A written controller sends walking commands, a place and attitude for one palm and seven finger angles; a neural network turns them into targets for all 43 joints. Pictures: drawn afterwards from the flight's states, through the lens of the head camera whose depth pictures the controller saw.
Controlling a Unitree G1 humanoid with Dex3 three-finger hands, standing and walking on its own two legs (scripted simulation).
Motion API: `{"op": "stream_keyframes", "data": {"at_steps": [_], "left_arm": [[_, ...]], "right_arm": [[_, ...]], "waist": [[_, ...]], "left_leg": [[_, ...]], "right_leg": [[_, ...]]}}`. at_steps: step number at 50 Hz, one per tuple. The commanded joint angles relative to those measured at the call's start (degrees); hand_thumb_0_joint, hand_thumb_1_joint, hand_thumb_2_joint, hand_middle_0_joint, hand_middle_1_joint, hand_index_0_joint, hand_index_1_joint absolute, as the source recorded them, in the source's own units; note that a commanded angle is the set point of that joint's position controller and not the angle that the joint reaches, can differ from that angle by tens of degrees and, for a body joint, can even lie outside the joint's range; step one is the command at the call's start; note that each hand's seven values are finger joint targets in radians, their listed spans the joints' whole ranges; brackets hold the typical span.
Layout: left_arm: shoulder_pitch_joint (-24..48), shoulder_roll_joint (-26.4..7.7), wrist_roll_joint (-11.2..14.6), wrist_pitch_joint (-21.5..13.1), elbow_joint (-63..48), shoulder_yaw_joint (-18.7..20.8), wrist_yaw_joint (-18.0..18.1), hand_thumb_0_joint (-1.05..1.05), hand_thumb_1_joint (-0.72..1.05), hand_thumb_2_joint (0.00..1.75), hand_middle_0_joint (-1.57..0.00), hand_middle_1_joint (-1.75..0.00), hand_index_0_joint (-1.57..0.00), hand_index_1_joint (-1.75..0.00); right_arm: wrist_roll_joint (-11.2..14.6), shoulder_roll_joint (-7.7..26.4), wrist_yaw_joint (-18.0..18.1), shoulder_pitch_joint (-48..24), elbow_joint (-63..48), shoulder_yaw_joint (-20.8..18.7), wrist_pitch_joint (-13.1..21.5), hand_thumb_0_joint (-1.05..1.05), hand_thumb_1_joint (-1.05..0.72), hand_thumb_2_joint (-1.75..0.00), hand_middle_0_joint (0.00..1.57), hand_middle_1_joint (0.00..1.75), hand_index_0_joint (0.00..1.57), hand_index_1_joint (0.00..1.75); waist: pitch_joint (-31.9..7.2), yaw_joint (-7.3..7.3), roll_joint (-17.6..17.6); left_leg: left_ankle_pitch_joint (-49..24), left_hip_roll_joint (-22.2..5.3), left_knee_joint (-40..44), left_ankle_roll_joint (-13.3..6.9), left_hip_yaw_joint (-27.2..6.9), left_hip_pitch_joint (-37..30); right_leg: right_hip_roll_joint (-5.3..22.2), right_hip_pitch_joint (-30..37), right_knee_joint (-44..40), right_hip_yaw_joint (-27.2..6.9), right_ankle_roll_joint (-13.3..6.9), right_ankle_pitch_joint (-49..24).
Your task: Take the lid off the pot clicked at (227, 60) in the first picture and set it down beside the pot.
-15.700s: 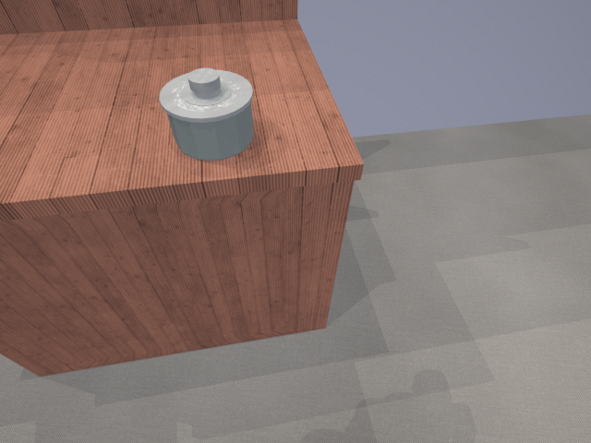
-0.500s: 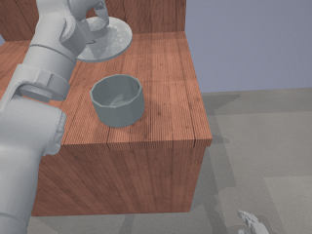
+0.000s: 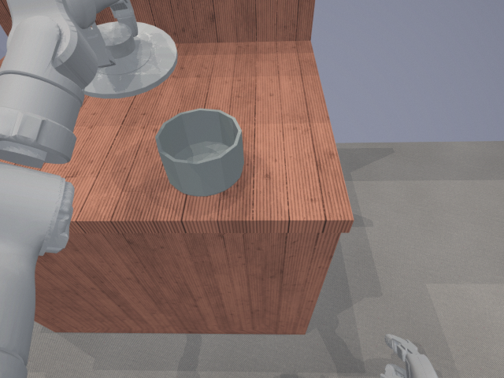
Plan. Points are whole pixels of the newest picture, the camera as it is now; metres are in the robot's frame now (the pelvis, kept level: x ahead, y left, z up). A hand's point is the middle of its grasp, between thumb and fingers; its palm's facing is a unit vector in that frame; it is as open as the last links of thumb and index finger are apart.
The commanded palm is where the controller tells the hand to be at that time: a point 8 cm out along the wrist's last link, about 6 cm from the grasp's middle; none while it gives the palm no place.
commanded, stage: move the lid sideways beside the pot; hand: left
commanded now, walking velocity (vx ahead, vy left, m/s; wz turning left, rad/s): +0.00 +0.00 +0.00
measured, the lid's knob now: (113, 40) +0.49 +0.20 +0.29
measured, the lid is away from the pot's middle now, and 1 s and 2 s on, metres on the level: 0.09 0.21 0.24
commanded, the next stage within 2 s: lower the lid onto the table in 1.38 s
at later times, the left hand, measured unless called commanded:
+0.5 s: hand (62, 43) +0.46 +0.26 +0.30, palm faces -0.16 -0.10 -0.98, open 8.7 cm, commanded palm +0.45 +0.26 +0.38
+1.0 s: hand (17, 53) +0.45 +0.31 +0.30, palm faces -0.19 -0.10 -0.98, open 8.7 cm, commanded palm +0.45 +0.31 +0.38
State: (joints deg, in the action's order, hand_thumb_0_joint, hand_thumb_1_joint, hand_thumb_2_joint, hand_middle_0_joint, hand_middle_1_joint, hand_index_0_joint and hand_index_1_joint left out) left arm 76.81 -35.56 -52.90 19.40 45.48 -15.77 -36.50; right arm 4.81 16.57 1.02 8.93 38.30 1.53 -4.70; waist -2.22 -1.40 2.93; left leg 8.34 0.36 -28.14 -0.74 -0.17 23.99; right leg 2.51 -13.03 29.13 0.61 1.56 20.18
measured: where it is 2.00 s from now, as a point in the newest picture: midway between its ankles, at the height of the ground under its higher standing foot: outside the picture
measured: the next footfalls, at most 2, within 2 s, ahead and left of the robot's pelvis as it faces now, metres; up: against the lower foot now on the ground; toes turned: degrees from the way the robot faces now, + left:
none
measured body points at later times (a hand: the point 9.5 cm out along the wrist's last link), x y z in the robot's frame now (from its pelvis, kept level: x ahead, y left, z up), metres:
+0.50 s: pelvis +0.00 +0.01 +0.00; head +0.03 -0.01 +0.45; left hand +0.47 +0.26 +0.36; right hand +0.10 -0.26 -0.12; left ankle +0.06 +0.12 -0.73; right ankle -0.06 -0.14 -0.73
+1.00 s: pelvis +0.00 +0.01 +0.00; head +0.04 +0.00 +0.45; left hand +0.45 +0.31 +0.35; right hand +0.11 -0.26 -0.12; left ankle +0.06 +0.12 -0.73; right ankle -0.06 -0.14 -0.73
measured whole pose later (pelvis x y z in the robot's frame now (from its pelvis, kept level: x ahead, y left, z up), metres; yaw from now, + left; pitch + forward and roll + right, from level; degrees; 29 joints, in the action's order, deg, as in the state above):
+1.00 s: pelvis +0.00 +0.01 +0.00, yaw +0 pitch +5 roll -1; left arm 77.0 -49.0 -56.5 11.2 53.5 -8.9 -37.9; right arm 5.9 17.4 2.3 11.7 38.4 1.7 -7.2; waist -0.5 -2.7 3.1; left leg 8.5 -0.5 -28.9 -1.1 -0.4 25.9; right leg 1.5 -13.4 26.3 0.7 1.9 18.4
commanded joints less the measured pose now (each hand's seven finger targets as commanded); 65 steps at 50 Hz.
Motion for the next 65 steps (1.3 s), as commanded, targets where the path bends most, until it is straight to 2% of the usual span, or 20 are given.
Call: {"op": "stream_keyframes", "data": {"at_steps": [1,5,6,13,15,18,20,26,30,32,35,36,40,44,45,47,55,57,64,65], "left_arm": [[39.0,-18.3,-3.1,-1.4,-10.0,9.1,4.8,0.00,0.50,1.13,-1.07,-1.11,-0.74,-1.00],[39.2,-14.5,-1.9,-2.5,-12.2,5.6,4.9,0.00,0.50,1.13,-1.07,-1.11,-0.74,-1.00],[40.2,-18.1,-3.1,-2.8,-13.2,8.7,5.1,0.00,0.50,1.13,-1.07,-1.11,-0.74,-1.00],[38.4,-21.4,-4.0,-3.3,-8.4,10.3,4.4,0.00,0.50,1.13,-1.07,-1.11,-0.74,-1.00],[36.2,-17.0,-2.8,-3.2,-7.1,6.7,4.0,0.00,0.50,1.13,-1.07,-1.11,-0.74,-1.00],[38.3,-23.3,-4.5,-3.8,-7.8,11.0,4.2,0.00,0.50,1.13,-1.07,-1.11,-0.74,-1.00],[36.5,-18.2,-3.3,-4.1,-7.3,6.7,3.9,0.00,0.50,1.13,-1.07,-1.11,-0.74,-1.00],[39.6,-26.1,-4.5,-5.7,-12.2,12.2,4.3,0.00,0.50,1.13,-1.07,-1.11,-0.74,-1.00],[33.1,-23.1,-3.7,-5.5,-4.0,9.6,3.2,0.00,0.50,1.13,-1.07,-1.11,-0.74,-1.00],[36.5,-27.2,-4.9,-6.1,-7.6,12.5,3.6,0.00,0.50,1.13,-1.07,-1.11,-0.74,-1.00],[35.4,-24.1,-3.7,-6.5,-8.6,9.6,3.3,0.00,0.50,1.13,-1.07,-1.11,-0.74,-1.00],[37.4,-27.9,-4.7,-6.8,-11.1,12.6,3.7,0.00,0.50,1.13,-1.07,-1.11,-0.74,-1.00],[33.6,-25.2,-3.6,-7.0,-7.5,10.3,3.0,0.00,0.50,1.13,-1.07,-1.11,-0.74,-1.00],[35.2,-29.2,-5.1,-7.5,-4.7,12.1,2.9,0.00,0.50,1.13,-1.07,-1.11,-0.74,-1.00],[33.5,-26.1,-4.1,-7.8,-3.6,9.6,2.7,0.00,0.50,1.13,-1.07,-1.11,-0.74,-1.00],[36.8,-30.7,-5.2,-8.7,-6.9,12.8,3.1,0.00,0.50,1.13,-1.07,-1.11,-0.74,-1.00],[33.4,-29.5,-4.0,-10.4,-5.2,11.4,2.4,0.00,0.50,1.13,-1.07,-1.11,-0.74,-1.00],[35.0,-34.8,-5.4,-10.9,-6.3,15.5,2.6,0.00,0.50,1.13,-1.07,-1.11,-0.74,-1.00],[33.8,-34.7,-5.3,-11.5,-5.6,14.7,2.4,0.00,0.50,1.13,-1.07,-1.11,-0.74,-1.00],[31.7,-31.4,-4.3,-11.8,-5.5,12.4,2.1,0.00,0.50,1.13,-1.07,-1.11,-0.74,-1.00]], "right_arm": [[0.0,7.5,0.8,-2.2,-6.4,-2.6,2.0,0.00,-0.90,-0.90,0.20,0.30,0.20,0.30],[0.2,7.7,0.8,-2.1,-6.8,-3.0,2.6,0.00,-0.90,-0.90,0.20,0.30,0.20,0.30],[0.0,7.5,0.7,-1.8,-6.9,-2.9,2.6,0.00,-0.90,-0.90,0.20,0.30,0.20,0.30],[0.3,8.1,0.7,-1.0,-6.8,-2.9,1.4,0.00,-0.90,-0.90,0.20,0.30,0.20,0.30],[0.7,8.3,0.7,-0.2,-6.6,-3.2,1.3,0.00,-0.90,-0.90,0.20,0.30,0.20,0.30],[0.3,8.6,0.7,0.0,-6.7,-3.1,0.9,0.00,-0.90,-0.90,0.20,0.30,0.20,0.30],[0.8,8.6,0.9,0.6,-6.9,-3.3,0.9,0.00,-0.90,-0.90,0.20,0.30,0.20,0.30],[0.5,8.8,1.0,1.0,-7.0,-3.4,1.0,0.00,-0.90,-0.90,0.20,0.30,0.20,0.30],[1.0,9.3,1.1,2.2,-6.4,-3.4,0.0,0.00,-0.90,-0.90,0.20,0.30,0.20,0.30],[0.7,9.3,1.0,1.3,-6.8,-3.4,-0.3,0.00,-0.90,-0.90,0.20,0.30,0.20,0.30],[1.1,9.4,1.2,1.9,-6.7,-3.4,-0.1,0.00,-0.90,-0.90,0.20,0.30,0.20,0.30],[0.8,9.3,1.1,1.5,-6.7,-3.5,-0.1,0.00,-0.90,-0.90,0.20,0.30,0.20,0.30],[1.2,9.6,1.4,1.9,-6.7,-3.4,-0.5,0.00,-0.90,-0.90,0.20,0.30,0.20,0.30],[1.2,9.7,1.8,1.8,-6.0,-3.0,-1.1,0.00,-0.90,-0.90,0.20,0.30,0.20,0.30],[1.2,9.8,1.9,2.7,-5.7,-3.0,-0.9,0.00,-0.90,-0.90,0.20,0.30,0.20,0.30],[1.0,9.9,2.1,2.2,-5.8,-3.1,-0.9,0.00,-0.90,-0.90,0.20,0.30,0.20,0.30],[1.4,10.2,2.4,3.7,-5.3,-3.2,-0.9,0.00,-0.90,-0.90,0.20,0.30,0.20,0.30],[1.2,10.4,2.2,3.2,-5.5,-3.1,-1.4,0.00,-0.90,-0.90,0.20,0.30,0.20,0.30],[1.5,10.5,2.3,3.9,-5.4,-3.3,-2.1,0.00,-0.90,-0.90,0.20,0.30,0.20,0.30],[1.6,10.5,2.3,4.4,-5.4,-3.3,-1.7,0.00,-0.90,-0.90,0.20,0.30,0.20,0.30]], "waist": [[-25.8,-1.09,-1.8],[-27.4,-1.75,2.6],[-28.5,-1.12,1.3],[-26.1,-1.19,-0.5],[-24.2,-2.06,0.8],[-25.8,-1.39,0.2],[-24.8,-2.37,2.2],[-29.1,-1.40,3.1],[-22.7,-2.28,2.3],[-25.5,-1.66,2.2],[-25.3,-2.19,5.0],[-27.0,-1.56,4.4],[-24.6,-2.13,4.3],[-22.8,-2.17,2.7],[-22.1,-2.66,3.7],[-24.8,-2.05,4.2],[-23.9,-2.47,5.8],[-25.4,-1.75,5.9],[-25.1,-2.11,6.6],[-24.8,-2.36,8.4]], "left_leg": [[-12.0,2.7,-0.8,-3.3,0.6,-24.5],[-14.7,2.1,-1.5,-3.3,0.2,-27.3],[-15.0,2.3,-1.4,-3.2,-0.1,-27.1],[-13.3,2.5,-1.3,-3.5,0.6,-23.9],[-14.4,2.0,-1.3,-3.4,0.5,-24.5],[-12.8,2.4,-1.2,-3.6,0.6,-23.9],[-14.9,1.8,-1.3,-3.5,0.6,-25.0],[-15.8,1.8,-1.6,-3.6,0.3,-27.1],[-14.8,1.7,-1.4,-3.6,0.8,-23.7],[-14.3,1.8,-1.6,-3.9,0.8,-24.7],[-16.4,1.2,-1.7,-3.7,0.4,-26.5],[-16.9,1.2,-1.8,-3.5,0.2,-27.3],[-16.5,1.2,-1.6,-3.8,0.4,-26.1],[-11.2,1.7,-1.0,-3.9,1.0,-23.8],[-12.3,1.3,-0.9,-3.8,1.0,-24.0],[-12.1,1.4,-1.2,-4.1,1.1,-25.5],[-16.5,0.8,-1.7,-4.1,1.3,-26.1],[-16.5,1.0,-1.9,-4.2,1.1,-26.2],[-17.9,0.6,-2.1,-4.2,1.2,-26.6],[-20.3,0.4,-2.3,-4.2,1.1,-27.4]], "right_leg": [[-4.4,-5.5,-4.3,2.5,-4.0,-19.1],[-4.3,-7.0,-4.0,2.7,-4.3,-18.6],[-4.6,-6.1,-3.9,2.6,-4.2,-19.2],[-4.5,-6.0,-4.2,2.7,-4.0,-19.6],[-4.4,-7.5,-4.6,3.1,-4.1,-18.4],[-4.7,-6.3,-4.6,2.8,-4.0,-18.5],[-4.5,-7.6,-4.9,3.0,-4.1,-18.2],[-4.9,-6.1,-4.7,2.8,-4.0,-18.6],[-4.7,-7.3,-5.7,3.3,-4.1,-18.6],[-5.0,-6.5,-5.3,3.0,-4.0,-18.4],[-4.9,-7.5,-5.6,3.3,-4.1,-17.8],[-5.2,-7.0,-5.3,3.2,-4.0,-17.8],[-4.9,-7.4,-5.8,3.4,-4.1,-17.8],[-5.2,-7.0,-6.5,3.3,-3.8,-16.4],[-5.0,-7.3,-6.6,3.8,-3.9,-16.4],[-5.2,-6.4,-6.6,3.3,-3.8,-16.8],[-5.1,-6.6,-6.8,3.7,-3.7,-18.8],[-5.5,-5.9,-6.6,3.5,-3.7,-18.6],[-5.7,-6.3,-6.7,3.6,-3.6,-18.8],[-5.5,-7.1,-6.9,4.0,-3.8,-19.0]]}}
